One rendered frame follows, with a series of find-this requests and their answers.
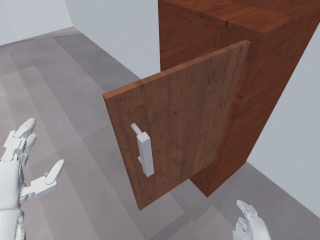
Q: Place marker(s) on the robot left hand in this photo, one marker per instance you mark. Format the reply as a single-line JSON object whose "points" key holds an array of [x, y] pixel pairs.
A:
{"points": [[17, 147]]}

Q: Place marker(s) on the robot right hand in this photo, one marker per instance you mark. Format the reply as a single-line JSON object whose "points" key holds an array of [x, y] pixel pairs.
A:
{"points": [[255, 229]]}

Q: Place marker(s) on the handle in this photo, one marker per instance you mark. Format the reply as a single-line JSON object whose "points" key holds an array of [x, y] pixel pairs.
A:
{"points": [[145, 150]]}

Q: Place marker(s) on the cupboard door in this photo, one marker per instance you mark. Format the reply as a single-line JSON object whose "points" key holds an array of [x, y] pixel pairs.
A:
{"points": [[183, 110]]}

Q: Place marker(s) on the robot left forearm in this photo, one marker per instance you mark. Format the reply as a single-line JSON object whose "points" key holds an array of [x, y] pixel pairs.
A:
{"points": [[11, 227]]}

